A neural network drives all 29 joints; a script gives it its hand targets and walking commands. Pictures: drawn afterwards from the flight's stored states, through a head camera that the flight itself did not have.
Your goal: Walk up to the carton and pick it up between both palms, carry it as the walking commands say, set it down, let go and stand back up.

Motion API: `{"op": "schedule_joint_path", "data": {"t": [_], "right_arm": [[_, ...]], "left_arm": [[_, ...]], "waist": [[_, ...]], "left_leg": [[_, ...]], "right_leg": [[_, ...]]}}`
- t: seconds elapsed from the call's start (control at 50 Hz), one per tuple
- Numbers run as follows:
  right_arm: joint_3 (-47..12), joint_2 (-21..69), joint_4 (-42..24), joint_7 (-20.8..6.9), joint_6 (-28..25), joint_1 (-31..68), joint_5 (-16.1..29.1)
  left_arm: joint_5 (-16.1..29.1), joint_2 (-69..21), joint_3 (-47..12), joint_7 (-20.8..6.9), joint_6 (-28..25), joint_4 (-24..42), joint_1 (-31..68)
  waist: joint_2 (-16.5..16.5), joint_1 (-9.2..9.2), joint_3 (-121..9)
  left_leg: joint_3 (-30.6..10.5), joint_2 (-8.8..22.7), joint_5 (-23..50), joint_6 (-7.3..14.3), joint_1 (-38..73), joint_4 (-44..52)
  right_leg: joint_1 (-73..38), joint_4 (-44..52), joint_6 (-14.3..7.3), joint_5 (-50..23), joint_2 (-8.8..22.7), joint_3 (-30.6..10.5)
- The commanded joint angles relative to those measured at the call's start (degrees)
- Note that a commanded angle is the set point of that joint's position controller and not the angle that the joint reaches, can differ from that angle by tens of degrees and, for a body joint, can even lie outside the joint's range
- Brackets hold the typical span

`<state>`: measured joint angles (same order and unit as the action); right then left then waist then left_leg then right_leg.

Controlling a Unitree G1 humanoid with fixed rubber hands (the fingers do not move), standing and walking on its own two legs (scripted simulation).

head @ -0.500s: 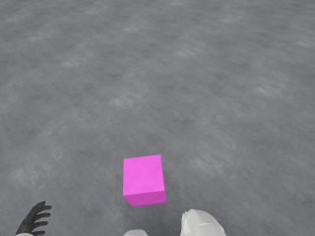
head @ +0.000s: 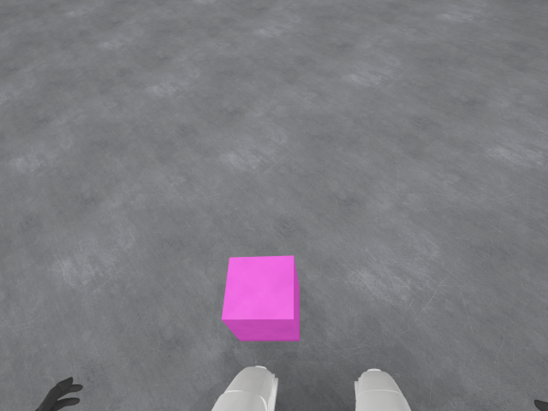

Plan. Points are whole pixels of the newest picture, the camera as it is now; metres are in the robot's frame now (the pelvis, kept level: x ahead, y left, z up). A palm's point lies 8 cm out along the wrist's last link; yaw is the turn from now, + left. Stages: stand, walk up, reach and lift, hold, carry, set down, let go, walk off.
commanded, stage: walk up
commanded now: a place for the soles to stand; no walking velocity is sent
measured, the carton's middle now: (265, 300) +0.48 +0.13 -0.59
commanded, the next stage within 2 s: none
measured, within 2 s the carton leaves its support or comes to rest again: neither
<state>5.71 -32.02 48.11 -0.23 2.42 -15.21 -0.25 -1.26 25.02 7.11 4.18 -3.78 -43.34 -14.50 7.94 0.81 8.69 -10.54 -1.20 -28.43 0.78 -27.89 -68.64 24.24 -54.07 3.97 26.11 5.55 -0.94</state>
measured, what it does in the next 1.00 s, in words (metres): steps on the spot: left foot, then right foot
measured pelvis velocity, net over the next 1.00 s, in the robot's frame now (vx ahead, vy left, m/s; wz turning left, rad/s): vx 0.01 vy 0.07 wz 0.07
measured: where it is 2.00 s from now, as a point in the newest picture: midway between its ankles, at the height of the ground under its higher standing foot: outside the picture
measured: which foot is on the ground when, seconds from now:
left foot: up 0.00-0.04, down 0.06-1.00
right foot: down 0.00-0.08, up 0.10-0.32, down 0.34-0.52, up 0.54-0.82, down 0.84-1.00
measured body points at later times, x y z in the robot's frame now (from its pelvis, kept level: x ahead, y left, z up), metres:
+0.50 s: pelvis +0.01 +0.08 +0.00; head +0.06 +0.07 +0.45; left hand +0.09 +0.43 -0.08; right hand +0.12 -0.27 -0.09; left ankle +0.01 +0.18 -0.68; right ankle +0.07 -0.13 -0.68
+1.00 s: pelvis +0.01 +0.07 +0.01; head +0.07 +0.06 +0.45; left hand +0.09 +0.42 -0.07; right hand +0.13 -0.26 -0.10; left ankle +0.01 +0.19 -0.68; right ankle +0.07 -0.09 -0.68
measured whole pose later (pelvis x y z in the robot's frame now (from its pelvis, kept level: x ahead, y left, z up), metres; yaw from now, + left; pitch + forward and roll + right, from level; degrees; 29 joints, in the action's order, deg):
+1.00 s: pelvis +0.01 +0.07 +0.01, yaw +4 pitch -2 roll -1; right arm 5.8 -26.4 43.4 -0.8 0.9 -12.7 -0.3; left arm -1.3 25.2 4.4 4.4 -3.4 -43.4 -13.6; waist 2.9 0.8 9.6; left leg -6.2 -4.3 -30.4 2.1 -24.6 -54.4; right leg 27.2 -50.2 2.2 21.6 3.8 -1.1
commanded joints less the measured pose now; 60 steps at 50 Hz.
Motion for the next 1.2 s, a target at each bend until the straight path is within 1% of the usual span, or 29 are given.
{"op": "schedule_joint_path", "data": {"t": [0.0, 0.02, 0.06, 0.08, 0.16, 0.22, 0.26, 0.3, 0.32, 0.34, 0.36, 0.38, 0.46, 0.48, 0.5, 0.52, 0.54, 0.58, 0.62, 0.72, 0.76, 0.82, 0.86, 0.88, 0.98, 1.02, 1.06, 1.14, 1.18], "right_arm": [[1.99, -5.77, -2.18, -1.15, -1.92, -3.82, -2.5], [2.79, -6.25, -0.53, -0.94, -2.43, -8.25, -2.84], [3.89, -14.35, -3.7, -1.04, -2.94, -5.59, -3.39], [3.94, -14.84, -5.89, -1.43, -2.15, -0.67, -3.17], [2.59, -7.9, -6.8, -0.52, -1.08, -0.31, -4.02], [2.73, -7.52, -7.21, -0.56, -0.92, 0.89, -2.73], [2.42, -8.1, -8.39, -0.94, -0.67, 3.51, -3.18], [2.18, -6.86, -10.94, -1.04, -0.45, 7.32, -1.63], [1.34, -4.44, -11.38, -1.18, -0.44, 6.99, -1.05], [1.36, -3.46, -11.76, -0.72, -0.64, 6.02, -0.85], [1.02, -2.36, -11.38, 0.11, -0.96, 4.74, -0.83], [2.29, -7.33, -10.71, 0.27, -0.31, 3.99, -1.74], [3.55, -6.64, -5.95, -2.52, -0.97, -5.55, -1.76], [3.96, -6.4, -4.77, -2.56, -1.32, -9.68, -2.62], [5.03, -9.6, -6.27, -1.84, -1.89, -9.03, -3.85], [4.49, -12.47, -8.38, -1.63, -2.12, -3.5, -3.08], [4.73, -11.79, -8.41, -1.17, -2.26, -2.31, -2.85], [4.1, -10.87, -7.9, 0.27, -2.42, -1.06, -3.0], [3.58, -6.82, -8.26, 0.96, -2.82, -2.94, -2.61], [2.71, -5.3, -8.81, 1.19, -3.39, -2.75, -1.76], [2.45, -5.49, -9.86, 0.78, -3.24, 2.51, -1.28], [1.46, -3.64, -11.04, 0.08, -2.55, 6.76, -0.61], [1.12, -1.76, -9.92, 0.61, -2.42, 3.25, 0.65], [1.73, -3.18, -9.49, 0.99, -2.14, 4.16, -0.19], [2.23, -3.3, -5.28, -0.98, -2.91, -3.25, -1.24], [2.34, -6.67, -7.29, -0.92, -3.42, 1.92, -1.44], [2.98, -9.59, -8.23, -0.22, -3.58, 2.99, -1.87], [1.58, -5.19, -10.34, -0.29, -2.55, 9.84, -1.27], [0.69, -1.11, -9.32, -0.29, -1.96, 6.86, -0.16]], "left_arm": [[0.71, 20.53, 3.66, 0.16, -0.38, 1.66, -0.35], [1.04, 18.67, 2.92, 0.24, 0.31, 1.15, 0.59], [1.93, 10.44, 0.24, 1.54, 1.13, 3.41, 1.69], [2.19, 15.09, 0.87, 2.75, 1.49, 3.07, 3.4], [2.53, 14.13, 1.17, 1.59, 0.39, 0.97, -0.06], [2.09, 12.66, 0.57, 1.36, -0.1, -0.21, -1.15], [2.29, 12.02, 0.9, 1.14, -0.17, -0.32, -1.85], [1.45, 12.51, 0.97, 1.22, -0.52, -3.89, -10.38], [0.61, 15.32, 1.71, 1.72, -0.83, -4.19, -13.78], [-0.8, 20.77, 3.48, 2.15, -0.98, -4.1, -16.47], [-0.47, 22.73, 3.03, 1.74, -0.77, -2.07, -11.55], [-0.09, 24.0, 3.21, 1.42, -1.06, -0.62, -5.32], [-0.16, 20.31, 2.84, 1.0, 0.21, 1.79, 4.55], [-0.53, 16.49, 1.35, 0.72, 0.76, 1.83, 5.39], [0.35, 8.79, -0.76, 0.91, 1.14, 2.18, 2.43], [0.88, 11.42, -0.7, 1.66, 1.32, 2.4, 4.53], [0.92, 13.65, -0.28, 1.83, 1.53, 1.38, 6.18], [1.72, 14.39, 0.5, 1.71, 1.54, 1.45, 6.47], [1.95, 12.83, 0.34, 0.94, 1.34, 0.33, 1.92], [1.47, 11.44, 0.33, 0.61, 0.75, 1.69, 3.41], [1.56, 10.5, 0.08, 0.29, 0.7, -0.22, -1.33], [0.56, 12.87, 0.65, 0.62, -0.47, -1.44, -6.04], [-0.07, 18.11, 1.58, 0.44, -0.79, -1.12, -7.42], [0.37, 18.62, 1.11, 0.33, -0.63, -0.57, -3.8], [0.65, 15.21, 0.12, -0.12, 0.42, 1.11, 4.2], [1.46, 10.41, -1.23, -0.18, 0.87, 1.56, 4.83], [1.6, 12.58, -0.66, 0.33, 1.68, 1.55, 4.75], [1.24, 11.18, -0.1, -0.39, 0.01, -2.83, -4.12], [0.44, 15.78, 1.01, -0.13, -0.47, -2.24, -4.75]], "waist": [[-25.26, 0.25, -9.24], [-21.0, 3.1, -11.74], [11.06, 3.31, -4.24], [7.0, 3.08, -2.23], [6.96, 1.97, -3.53], [5.77, 1.7, -5.66], [9.32, 0.1, -3.84], [2.7, -3.83, -8.92], [-2.85, -6.21, -8.58], [-13.85, -8.55, -10.54], [-16.45, -5.26, -10.23], [-14.0, -3.49, -6.5], [-18.77, 3.86, -5.54], [-12.25, 6.72, -6.12], [8.46, 5.46, -5.36], [6.74, 5.01, -1.81], [-1.25, 4.65, -2.29], [-2.77, 3.11, -3.1], [-0.95, 2.34, -6.77], [-0.34, 1.7, -8.96], [2.31, -0.33, -10.45], [-0.57, -4.65, -12.15], [-12.51, -4.99, -15.78], [-13.27, -2.96, -13.3], [-14.78, 2.5, -8.66], [-0.08, 0.9, -10.34], [-1.34, 1.6, -6.96], [0.01, -4.14, -9.45], [-14.82, -4.25, -10.5]], "left_leg": [[11.49, 2.68, 0.83, 0.09, 5.52, 25.41], [12.0, 0.5, 5.83, 1.2, 14.02, 31.38], [-25.92, 13.49, 29.5, 8.88, 14.26, 43.0], [-27.84, 12.8, 25.67, 10.25, 10.2, 45.07], [-14.06, 6.25, 32.57, 12.1, 14.65, 35.1], [-16.63, 8.49, 32.61, 14.29, 12.78, 34.17], [-13.91, 6.97, 29.07, 13.78, 6.1, 34.27], [-10.04, 5.32, 25.93, 9.96, -0.89, 27.86], [-5.93, 3.38, 25.96, 6.74, -8.35, 20.24], [-2.29, -2.31, 23.98, 4.29, -13.65, 6.45], [-0.55, -5.27, -3.64, 2.74, -14.13, -1.53], [-2.06, 0.45, -6.94, 1.56, -11.88, -6.32], [9.64, 0.88, -1.11, 2.01, 9.77, 21.76], [6.22, -0.89, -0.12, 2.84, 16.21, 30.32], [-19.61, 8.7, -0.24, 5.85, 17.34, 43.34], [-30.37, 11.2, 9.95, 5.15, 10.73, 47.91], [-29.41, 11.71, 16.3, 4.91, 10.91, 47.87], [-30.28, 9.62, 20.28, 4.1, 15.13, 44.33], [-21.79, 9.26, 31.55, 5.04, 21.23, 38.22], [-17.77, 9.05, 50.58, 6.61, 20.07, 31.91], [-15.87, 9.59, 41.2, 8.74, 11.61, 32.31], [-6.88, 4.05, 35.1, 5.26, 0.56, 23.55], [1.35, -3.26, 15.81, 0.64, -3.78, 7.32], [2.97, -1.52, -7.63, 0.63, -2.67, 5.85], [3.7, 0.65, 8.56, 3.62, 11.04, 29.03], [-19.57, 8.95, 20.38, 9.16, 12.24, 39.33], [-27.11, 14.27, 21.38, 11.22, 8.31, 41.75], [-11.05, 6.17, 23.83, 7.41, 0.82, 31.76], [-2.35, -0.19, 15.32, 2.35, -5.35, 18.95]], "right_leg": [[-7.26, 13.35, -14.7, -33.03, 10.97, -8.53], [-3.62, 5.93, -11.24, -30.94, 8.69, -5.73], [19.3, -19.34, -5.66, 13.55, -5.64, 0.99], [18.39, -19.68, -6.38, 13.46, -4.75, -4.55], [15.89, -11.13, -6.14, 8.3, -2.16, 1.33], [10.53, -4.03, -5.9, 7.08, -3.74, 4.56], [4.75, 2.72, -6.37, 3.63, -4.63, 6.22], [-11.12, 11.53, -6.76, -7.98, -7.02, 7.73], [-17.1, 15.05, -8.35, -8.2, -3.56, 0.76], [-20.09, 23.15, -11.84, -0.46, 5.93, -16.26], [-15.7, 29.74, -19.0, -5.67, 19.61, -34.02], [-7.46, 30.87, -23.31, -6.66, 24.05, -35.73], [6.07, 20.57, -14.66, -2.62, 10.78, -10.56], [9.92, 6.06, -10.54, -4.05, 4.54, -2.09], [20.51, -10.71, -5.83, 6.29, -4.37, 3.96], [22.4, -14.59, -5.51, 11.75, -6.58, -3.12], [20.3, -13.99, -5.93, 10.23, -4.34, -4.51], [20.46, -14.79, -5.77, 6.77, -3.28, -4.56], [19.47, -11.42, -6.38, 3.49, -2.44, -2.71], [13.52, -3.75, -5.52, 1.74, -2.58, 1.49], [2.41, 1.43, -5.56, -2.09, -3.31, 3.55], [-14.06, 16.03, -8.51, -12.81, -2.9, -0.24], [-19.02, 23.38, -17.74, -19.8, 14.11, -26.34], [-10.32, 24.46, -22.31, -23.61, 19.99, -28.62], [1.98, 13.76, -11.13, -17.66, 6.83, -9.34], [6.11, -3.12, -6.09, -1.42, -5.18, 1.21], [7.78, -6.32, -7.07, 13.92, -5.05, -3.32], [-8.52, 9.79, -8.09, -8.68, -4.58, 2.47], [-14.0, 22.46, -12.65, -7.01, 6.02, -17.14]]}}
